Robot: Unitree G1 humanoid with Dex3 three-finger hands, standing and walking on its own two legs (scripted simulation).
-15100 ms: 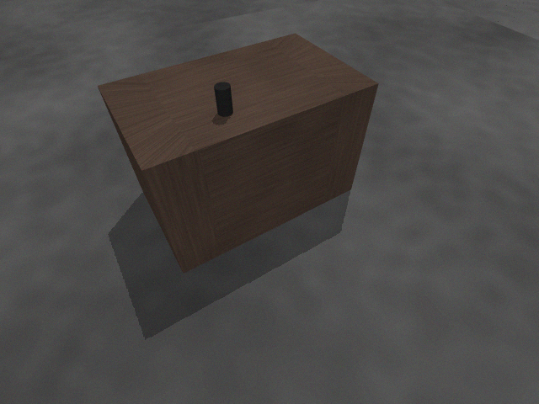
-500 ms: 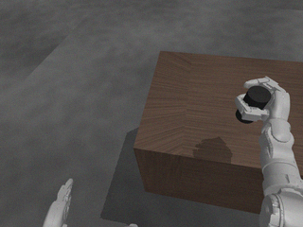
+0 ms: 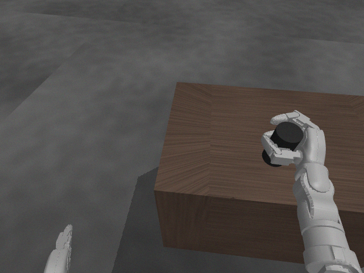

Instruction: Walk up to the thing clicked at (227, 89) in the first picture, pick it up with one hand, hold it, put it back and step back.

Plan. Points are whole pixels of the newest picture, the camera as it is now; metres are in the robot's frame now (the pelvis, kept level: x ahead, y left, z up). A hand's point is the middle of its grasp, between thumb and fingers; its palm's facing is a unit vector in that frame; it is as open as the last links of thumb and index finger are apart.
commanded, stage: lift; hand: right
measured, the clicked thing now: (280, 145) +0.38 -0.19 +0.09
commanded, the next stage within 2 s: hold in 0.40 s
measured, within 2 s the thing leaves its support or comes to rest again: neither
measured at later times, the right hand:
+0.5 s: hand (287, 147) +0.35 -0.18 +0.13, palm faces +0.18 +0.98 +0.01, open 7.2 cm
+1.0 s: hand (288, 144) +0.34 -0.17 +0.15, palm faces +0.17 +0.99 +0.00, open 7.2 cm
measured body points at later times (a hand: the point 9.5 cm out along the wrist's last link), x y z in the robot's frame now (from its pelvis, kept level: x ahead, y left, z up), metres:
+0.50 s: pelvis +0.00 -0.01 +0.01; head +0.00 +0.00 +0.46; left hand +0.15 +0.26 -0.06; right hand +0.33 -0.23 +0.13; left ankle +0.00 +0.12 -0.71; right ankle +0.01 -0.13 -0.71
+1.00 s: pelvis +0.01 +0.00 +0.02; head +0.00 +0.01 +0.47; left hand +0.17 +0.26 -0.06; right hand +0.32 -0.22 +0.15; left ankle +0.00 +0.12 -0.71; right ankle +0.01 -0.13 -0.71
